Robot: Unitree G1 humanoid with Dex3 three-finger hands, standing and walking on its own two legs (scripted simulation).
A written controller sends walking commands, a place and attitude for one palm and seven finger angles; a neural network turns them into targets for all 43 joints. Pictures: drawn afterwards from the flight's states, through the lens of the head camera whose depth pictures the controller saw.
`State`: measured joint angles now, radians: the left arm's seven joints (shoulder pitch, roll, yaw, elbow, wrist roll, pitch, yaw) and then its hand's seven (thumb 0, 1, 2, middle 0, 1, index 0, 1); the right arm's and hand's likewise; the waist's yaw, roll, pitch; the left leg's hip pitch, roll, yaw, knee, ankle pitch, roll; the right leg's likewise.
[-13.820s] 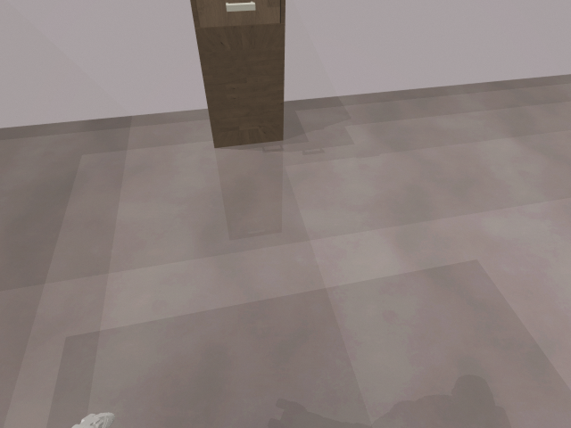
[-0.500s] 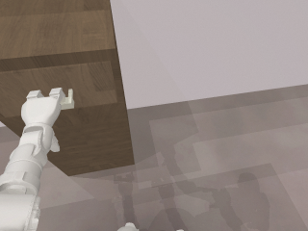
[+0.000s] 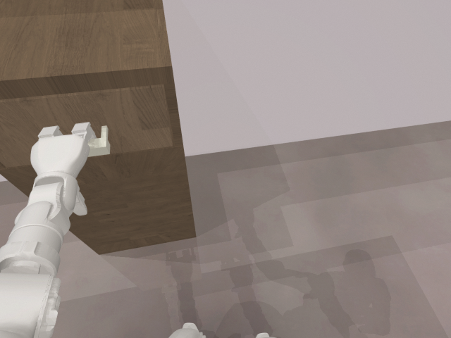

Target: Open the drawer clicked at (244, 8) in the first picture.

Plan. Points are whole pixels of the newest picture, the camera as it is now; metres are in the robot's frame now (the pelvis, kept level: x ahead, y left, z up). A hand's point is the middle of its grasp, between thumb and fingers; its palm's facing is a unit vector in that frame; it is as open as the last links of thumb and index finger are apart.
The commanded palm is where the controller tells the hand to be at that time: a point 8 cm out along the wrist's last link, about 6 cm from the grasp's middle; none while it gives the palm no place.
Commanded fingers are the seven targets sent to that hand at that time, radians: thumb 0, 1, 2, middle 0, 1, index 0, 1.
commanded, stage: close the thumb around the handle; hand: left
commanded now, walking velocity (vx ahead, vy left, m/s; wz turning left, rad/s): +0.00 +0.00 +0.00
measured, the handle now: (75, 141) +0.48 +0.30 +0.03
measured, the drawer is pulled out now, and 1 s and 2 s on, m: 0.00 0.03 0.15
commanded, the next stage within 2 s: pull the drawer open in 0.62 s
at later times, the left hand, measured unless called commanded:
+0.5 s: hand (73, 171) +0.42 +0.30 +0.01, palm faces -0.04 -0.04 -1.00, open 6.2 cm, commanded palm +0.39 +0.29 +0.06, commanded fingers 0.00 0.90 0.90 -0.40 -1.35 -0.40 -1.35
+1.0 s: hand (73, 184) +0.39 +0.29 +0.01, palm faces -0.01 -0.06 -1.00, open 6.0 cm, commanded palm +0.35 +0.28 +0.06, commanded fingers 0.00 0.90 0.90 -0.40 -1.35 -0.40 -1.35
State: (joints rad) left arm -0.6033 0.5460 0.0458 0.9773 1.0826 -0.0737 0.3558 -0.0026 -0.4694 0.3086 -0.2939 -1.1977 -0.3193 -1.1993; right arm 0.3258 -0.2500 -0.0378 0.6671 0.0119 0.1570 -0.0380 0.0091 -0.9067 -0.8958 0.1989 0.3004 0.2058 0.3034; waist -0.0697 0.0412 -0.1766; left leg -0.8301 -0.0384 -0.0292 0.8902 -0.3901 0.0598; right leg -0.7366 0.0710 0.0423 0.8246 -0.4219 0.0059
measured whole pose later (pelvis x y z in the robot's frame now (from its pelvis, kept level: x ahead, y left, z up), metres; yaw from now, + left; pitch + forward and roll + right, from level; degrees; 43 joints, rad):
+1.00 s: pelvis +0.01 +0.01 +0.01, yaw -1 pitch +17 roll -3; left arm -0.31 0.49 0.07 0.67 1.03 -0.02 0.35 0.00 0.70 0.79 -0.29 -1.35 -0.36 -1.31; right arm 0.30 -0.24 -0.05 0.64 0.01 0.16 -0.02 0.01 -0.91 -0.90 0.20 0.30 0.20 0.30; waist -0.05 0.05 -0.18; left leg -0.73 -0.03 0.00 0.85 -0.40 0.07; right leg -0.64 0.07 0.07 0.77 -0.42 0.01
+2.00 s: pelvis +0.02 -0.01 +0.01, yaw +1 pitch +12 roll -1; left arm 0.12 0.41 0.01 0.26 1.01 0.04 0.39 0.01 0.68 0.81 -0.28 -1.35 -0.38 -1.33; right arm 0.17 -0.24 -0.04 0.62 0.00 0.10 -0.04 0.01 -0.91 -0.90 0.20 0.30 0.20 0.30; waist 0.01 0.05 -0.15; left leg -0.62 -0.04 -0.02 0.83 -0.41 0.05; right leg -0.54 0.06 0.05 0.79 -0.45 -0.01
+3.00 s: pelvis +0.01 -0.02 +0.00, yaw +1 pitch +10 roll -1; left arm 0.58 0.37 0.01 -0.10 1.02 0.02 0.43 0.02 0.68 0.78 -0.28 -1.34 -0.40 -1.33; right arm 0.13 -0.24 -0.02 0.56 -0.03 0.10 0.02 0.02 -0.91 -0.90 0.20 0.30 0.20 0.30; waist 0.06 0.06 -0.15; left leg -0.63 -0.04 -0.02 0.90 -0.44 0.03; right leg -0.56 0.06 0.04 0.89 -0.49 -0.02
